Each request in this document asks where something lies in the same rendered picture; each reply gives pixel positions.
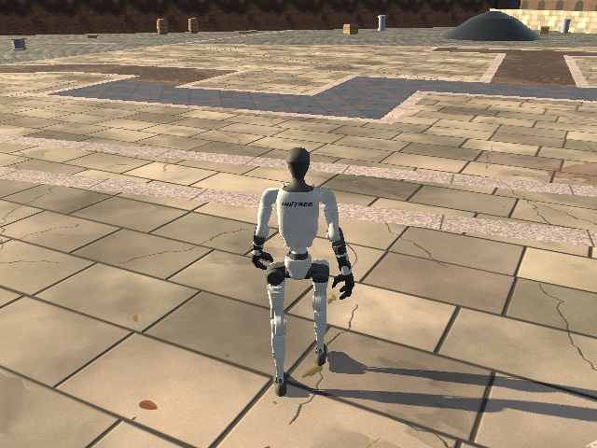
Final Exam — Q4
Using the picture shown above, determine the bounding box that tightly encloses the right robot forearm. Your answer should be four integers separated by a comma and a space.
332, 227, 352, 275

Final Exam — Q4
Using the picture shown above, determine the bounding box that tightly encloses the robot torso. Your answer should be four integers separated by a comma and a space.
276, 183, 320, 280

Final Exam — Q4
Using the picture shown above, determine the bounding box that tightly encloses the right robot thigh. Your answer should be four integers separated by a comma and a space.
311, 259, 329, 312

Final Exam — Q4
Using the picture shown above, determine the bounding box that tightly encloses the robot left upper arm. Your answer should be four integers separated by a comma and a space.
255, 188, 279, 238

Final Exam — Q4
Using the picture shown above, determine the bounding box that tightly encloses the left robot forearm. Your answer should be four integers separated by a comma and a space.
252, 224, 266, 256

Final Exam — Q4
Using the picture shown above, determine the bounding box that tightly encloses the left robot hand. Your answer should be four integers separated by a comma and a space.
251, 251, 273, 270

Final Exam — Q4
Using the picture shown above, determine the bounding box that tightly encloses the right robot hand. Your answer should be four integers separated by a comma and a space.
332, 273, 354, 300

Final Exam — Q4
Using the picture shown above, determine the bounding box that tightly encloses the robot right upper arm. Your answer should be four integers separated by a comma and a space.
317, 188, 340, 242

